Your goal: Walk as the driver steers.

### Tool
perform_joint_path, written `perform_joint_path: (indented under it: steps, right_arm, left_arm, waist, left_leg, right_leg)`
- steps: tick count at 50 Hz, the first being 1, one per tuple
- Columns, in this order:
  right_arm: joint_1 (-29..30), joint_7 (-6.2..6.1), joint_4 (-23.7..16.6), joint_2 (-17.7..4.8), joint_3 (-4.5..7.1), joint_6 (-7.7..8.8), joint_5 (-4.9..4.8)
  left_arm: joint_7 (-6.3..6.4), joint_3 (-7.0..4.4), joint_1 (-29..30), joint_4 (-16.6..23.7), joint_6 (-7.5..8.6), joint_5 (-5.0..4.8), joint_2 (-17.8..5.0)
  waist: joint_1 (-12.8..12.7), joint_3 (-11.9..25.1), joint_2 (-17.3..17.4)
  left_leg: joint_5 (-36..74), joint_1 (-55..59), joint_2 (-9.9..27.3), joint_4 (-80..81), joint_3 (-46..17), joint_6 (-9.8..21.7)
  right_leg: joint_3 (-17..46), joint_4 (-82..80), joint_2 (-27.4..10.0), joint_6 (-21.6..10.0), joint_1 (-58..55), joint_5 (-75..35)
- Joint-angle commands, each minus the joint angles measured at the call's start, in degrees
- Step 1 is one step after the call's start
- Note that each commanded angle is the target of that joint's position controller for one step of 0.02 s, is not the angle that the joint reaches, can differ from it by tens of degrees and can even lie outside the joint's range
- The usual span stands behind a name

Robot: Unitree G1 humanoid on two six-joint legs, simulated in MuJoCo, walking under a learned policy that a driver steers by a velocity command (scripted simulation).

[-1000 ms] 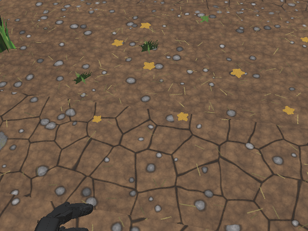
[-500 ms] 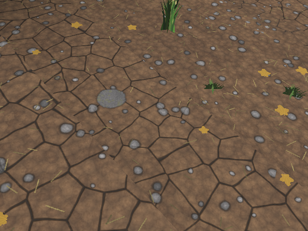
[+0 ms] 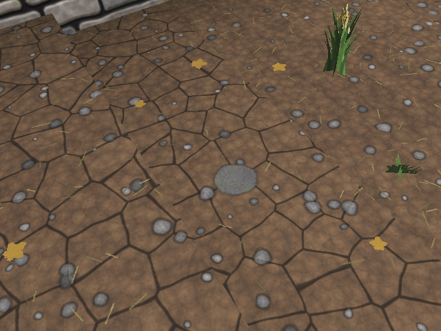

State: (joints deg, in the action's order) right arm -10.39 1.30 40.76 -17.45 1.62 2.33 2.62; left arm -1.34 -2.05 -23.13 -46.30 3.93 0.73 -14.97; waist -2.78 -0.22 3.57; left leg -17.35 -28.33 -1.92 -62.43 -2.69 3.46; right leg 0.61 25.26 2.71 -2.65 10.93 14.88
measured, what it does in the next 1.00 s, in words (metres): walks ahead, turning right: left foot, then right foot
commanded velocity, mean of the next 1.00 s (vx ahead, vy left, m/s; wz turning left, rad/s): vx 0.12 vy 0.00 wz -0.83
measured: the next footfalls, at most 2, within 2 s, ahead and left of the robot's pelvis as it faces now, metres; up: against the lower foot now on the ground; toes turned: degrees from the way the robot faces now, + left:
left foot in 0.26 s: +0.31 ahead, +0.07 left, +0.00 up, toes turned -17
right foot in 0.74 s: +0.07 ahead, -0.06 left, +0.00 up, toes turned -42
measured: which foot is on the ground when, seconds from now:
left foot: up 0.00-0.24, down 0.26-0.76, up 0.78-1.00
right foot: down 0.00-0.26, up 0.28-0.72, down 0.74-1.00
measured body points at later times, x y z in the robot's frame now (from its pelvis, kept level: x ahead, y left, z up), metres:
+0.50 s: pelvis +0.15 +0.04 -0.01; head +0.18 +0.05 +0.44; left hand +0.38 +0.28 -0.12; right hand +0.19 -0.27 -0.09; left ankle +0.27 +0.08 -0.74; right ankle +0.07 -0.07 -0.65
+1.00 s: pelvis +0.11 +0.00 +0.00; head +0.10 -0.02 +0.45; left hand +0.38 +0.08 -0.08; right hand -0.01 -0.32 -0.08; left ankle +0.27 +0.10 -0.65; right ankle +0.04 -0.03 -0.74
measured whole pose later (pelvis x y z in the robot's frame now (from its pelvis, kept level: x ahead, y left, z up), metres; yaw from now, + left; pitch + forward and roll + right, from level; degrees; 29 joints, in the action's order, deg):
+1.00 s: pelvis +0.11 +0.00 +0.00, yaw -52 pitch +2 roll +3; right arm -8.9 -4.4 36.5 -18.9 3.7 5.0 2.6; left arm -4.5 -2.3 -19.7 -35.6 6.4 3.0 -16.5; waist 0.4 0.2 -0.3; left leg -20.3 -34.5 -0.2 -62.3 -4.7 -6.7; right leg 8.5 28.2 5.2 -4.9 14.0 15.2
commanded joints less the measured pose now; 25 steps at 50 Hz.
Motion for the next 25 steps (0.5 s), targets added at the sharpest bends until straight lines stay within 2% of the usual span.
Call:
perform_joint_path:
  steps: [1,3,5,8,9,11,12,13,14,15,16,17,18,19,21,23,25]
  right_arm:
    - [2.6,-0.32,-4.3,-2.4,0.41,-0.37,-0.47]
    - [6.5,-0.6,-5.4,-1.7,-0.23,-0.89,-1.19]
    - [11.0,-0.76,-6.6,-0.9,-0.82,-1.1,-1.53]
    - [13.3,-1.51,-7.2,-1.4,-1.03,-1.19,-1.8]
    - [12.3,-1.73,-7.2,-2.1,-0.86,-0.99,-1.88]
    - [6.5,-2.37,-5.5,-3.8,-0.28,-0.37,-2.15]
    - [1.9,-2.77,-4.5,-5.1,0.2,0.41,-1.82]
    - [-3.8,-3.4,-4.1,-8.4,0.94,1.05,-1.08]
    - [-5.5,-3.58,-5.4,-10.5,1.16,0.33,-1.45]
    - [-5.5,-3.6,-5.7,-10.7,2.21,-0.8,-3.0]
    - [-1.3,-4.03,-7.3,-5.5,1.17,-1.5,-3.2]
    - [2.0,-4.08,-7.6,-2.3,0.31,-1.85,-2.95]
    - [3.8,-4.12,-7.6,-1.9,0.24,-2.17,-2.25]
    - [4.6,-4.32,-7.3,-2.4,0.51,-2.19,-1.89]
    - [4.1,-3.92,-7.0,-2.7,1.04,-1.83,-1.4]
    - [3.6,-4.05,-6.8,-3.3,1.56,-1.7,-1.16]
    - [2.7,-4.15,-6.2,-4.1,2.11,-1.81,-0.83]
  left_arm:
    - [0.45,-1.88,-1.6,1.6,1.32,-1.04,-8.6]
    - [0.85,-2.43,-2.2,1.6,0.48,-1.38,-9.8]
    - [1.32,-2.42,-3.3,1.3,-0.74,-1.72,-9.2]
    - [1.92,-3.03,-4.6,1.5,-2.41,-1.36,-9.8]
    - [2.29,-3.34,-4.0,2.1,-2.97,-1.18,-10.2]
    - [2.8,-3.97,-0.1,4.1,-3.72,-1.1,-10.9]
    - [2.67,-4.26,1.7,5.4,-3.81,-1.67,-11.3]
    - [2.27,-3.87,0.7,7.1,-3.62,-2.24,-8.8]
    - [2.86,-3.27,-9.0,7.0,-4.12,-1.93,-4.2]
    - [3.19,-3.74,-13.2,6.4,-5.26,-1.36,-7.6]
    - [3.08,-4.33,-9.0,4.9,-6.5,-0.03,-9.7]
    - [2.35,-4.59,-3.4,5.6,-7.41,0.42,-10.2]
    - [1.67,-4.69,-1.7,6.1,-8.25,-0.16,-9.6]
    - [0.93,-4.5,-0.1,6.5,-9.24,-0.58,-9.3]
    - [0.38,-4.32,0.8,7.1,-10.13,-1.12,-8.8]
    - [-0.21,-4.32,4.2,8.5,-10.43,-0.89,-9.0]
    - [-1.0,-3.97,7.6,10.4,-11.12,-0.6,-8.6]
  waist:
    - [3.0,-1.7,-9.7]
    - [2.6,-0.4,-9.6]
    - [1.3,-0.4,-11.0]
    - [0.1,1.1,-11.6]
    - [0.7,1.5,-11.5]
    - [3.3,2.5,-11.6]
    - [5.6,4.3,-9.0]
    - [6.5,11.0,-2.2]
    - [2.2,17.8,8.8]
    - [2.4,23.9,14.5]
    - [1.4,15.9,5.7]
    - [1.5,8.9,3.2]
    - [0.7,6.6,3.8]
    - [0.3,5.0,5.9]
    - [-0.1,5.0,5.9]
    - [0.4,4.8,4.3]
    - [1.3,4.2,4.5]
  left_leg:
    - [2.9,-10.5,1.5,2.2,2.0,-3.7]
    - [6.1,-8.2,-0.1,8.7,3.3,-4.4]
    - [10.8,-5.4,-1.4,16.8,3.8,-4.2]
    - [13.8,-1.1,-2.7,24.7,2.6,-4.1]
    - [14.1,1.7,-2.5,27.5,1.4,-3.7]
    - [14.9,11.0,-2.3,33.9,-0.3,-2.5]
    - [20.0,18.8,-0.6,38.1,-1.3,-1.6]
    - [29.5,30.8,9.8,36.3,-8.2,0.4]
    - [53.8,40.7,26.5,30.4,-19.8,3.2]
    - [47.9,39.1,31.3,35.4,-31.6,8.9]
    - [36.8,31.6,27.0,39.2,-26.3,7.8]
    - [30.9,24.8,22.3,41.4,-18.1,6.4]
    - [29.7,21.3,19.7,43.3,-12.8,5.8]
    - [28.3,18.5,17.7,44.5,-8.9,6.1]
    - [27.6,15.8,17.1,45.1,-4.2,6.6]
    - [24.1,15.5,18.2,46.0,-2.0,7.4]
    - [17.1,14.8,18.9,47.1,0.3,7.5]
  right_leg:
    - [15.8,-8.0,-12.2,-9.0,-7.3,-46.3]
    - [12.9,-6.7,-9.7,-8.2,-6.1,-51.8]
    - [12.2,-5.9,-7.7,-6.9,-5.0,-48.8]
    - [14.9,-1.5,-7.3,-5.4,-5.3,-45.0]
    - [16.8,-0.1,-7.4,-4.5,-4.8,-42.3]
    - [20.5,3.7,-6.6,-2.3,-2.0,-36.4]
    - [20.3,9.4,-4.1,-0.8,0.4,-33.1]
    - [16.7,21.6,-0.9,0.6,4.9,-17.7]
    - [9.3,35.3,4.6,0.2,12.7,26.6]
    - [5.6,43.8,4.0,0.4,16.3,27.4]
    - [5.5,44.8,0.5,1.1,17.7,20.5]
    - [4.6,43.6,-0.6,1.8,17.2,16.1]
    - [4.0,43.8,-1.6,3.2,15.8,13.5]
    - [2.6,44.9,-2.0,4.0,15.2,11.7]
    - [1.6,45.5,-2.3,4.6,13.4,9.6]
    - [0.8,44.5,-2.2,4.6,14.0,8.7]
    - [-0.6,42.3,-3.1,4.5,14.2,7.1]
